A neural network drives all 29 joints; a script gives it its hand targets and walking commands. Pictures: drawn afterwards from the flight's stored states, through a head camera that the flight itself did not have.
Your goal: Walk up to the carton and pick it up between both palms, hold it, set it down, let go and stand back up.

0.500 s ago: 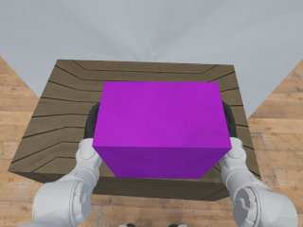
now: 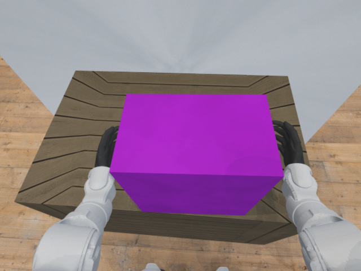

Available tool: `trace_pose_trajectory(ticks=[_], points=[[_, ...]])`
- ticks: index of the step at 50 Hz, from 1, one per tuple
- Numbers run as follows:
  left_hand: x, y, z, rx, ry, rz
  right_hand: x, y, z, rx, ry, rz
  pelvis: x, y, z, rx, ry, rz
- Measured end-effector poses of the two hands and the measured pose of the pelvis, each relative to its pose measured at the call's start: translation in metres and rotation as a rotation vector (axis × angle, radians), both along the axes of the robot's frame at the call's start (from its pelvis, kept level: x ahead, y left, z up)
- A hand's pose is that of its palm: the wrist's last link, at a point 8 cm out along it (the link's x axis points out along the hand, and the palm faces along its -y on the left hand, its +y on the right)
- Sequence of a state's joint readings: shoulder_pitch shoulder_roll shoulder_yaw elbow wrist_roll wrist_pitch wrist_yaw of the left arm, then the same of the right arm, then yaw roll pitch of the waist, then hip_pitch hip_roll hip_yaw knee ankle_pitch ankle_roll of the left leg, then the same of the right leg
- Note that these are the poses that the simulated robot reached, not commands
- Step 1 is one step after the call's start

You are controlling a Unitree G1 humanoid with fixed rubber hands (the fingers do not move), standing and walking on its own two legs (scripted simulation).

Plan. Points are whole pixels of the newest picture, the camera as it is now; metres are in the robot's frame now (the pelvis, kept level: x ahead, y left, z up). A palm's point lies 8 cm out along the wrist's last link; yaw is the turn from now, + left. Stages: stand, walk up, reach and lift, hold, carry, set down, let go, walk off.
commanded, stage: set down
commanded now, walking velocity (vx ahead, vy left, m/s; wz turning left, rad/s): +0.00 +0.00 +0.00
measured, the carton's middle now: (193, 163) +0.38 +0.00 -0.03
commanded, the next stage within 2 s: none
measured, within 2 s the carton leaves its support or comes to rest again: neither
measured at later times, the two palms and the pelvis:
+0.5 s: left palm (91, 142) +0.39 +0.22 +0.05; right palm (312, 144) +0.39 -0.24 +0.05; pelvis -0.01 -0.01 +0.02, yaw +1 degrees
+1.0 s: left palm (73, 123) +0.40 +0.23 +0.11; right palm (332, 121) +0.40 -0.25 +0.12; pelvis +0.01 +0.00 +0.05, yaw +2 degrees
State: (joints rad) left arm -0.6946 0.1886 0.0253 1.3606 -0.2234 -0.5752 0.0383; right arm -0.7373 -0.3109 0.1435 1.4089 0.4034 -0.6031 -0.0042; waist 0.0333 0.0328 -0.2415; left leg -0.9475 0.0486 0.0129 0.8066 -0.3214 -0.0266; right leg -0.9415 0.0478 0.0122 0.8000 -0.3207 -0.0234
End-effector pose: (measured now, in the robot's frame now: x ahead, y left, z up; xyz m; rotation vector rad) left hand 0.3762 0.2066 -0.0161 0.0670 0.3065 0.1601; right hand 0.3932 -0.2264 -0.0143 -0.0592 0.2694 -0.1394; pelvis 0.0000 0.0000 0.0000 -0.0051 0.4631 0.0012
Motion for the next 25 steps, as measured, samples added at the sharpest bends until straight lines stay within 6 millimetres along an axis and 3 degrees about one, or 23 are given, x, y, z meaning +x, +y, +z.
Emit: trace_pose_trajectory(ticks=[9,25], points=[[0.002,0.016,0.019,0.000,-0.025,0.005,-0.003,-0.023,0.018,0.003,-0.010,0.014,-0.010,-0.007,0.000,0.014,-0.012,0.006],[0.011,0.011,0.067,-0.024,-0.042,-0.005,-0.002,-0.015,0.063,0.033,-0.021,0.020,-0.013,-0.013,0.020,0.017,-0.113,0.018]])
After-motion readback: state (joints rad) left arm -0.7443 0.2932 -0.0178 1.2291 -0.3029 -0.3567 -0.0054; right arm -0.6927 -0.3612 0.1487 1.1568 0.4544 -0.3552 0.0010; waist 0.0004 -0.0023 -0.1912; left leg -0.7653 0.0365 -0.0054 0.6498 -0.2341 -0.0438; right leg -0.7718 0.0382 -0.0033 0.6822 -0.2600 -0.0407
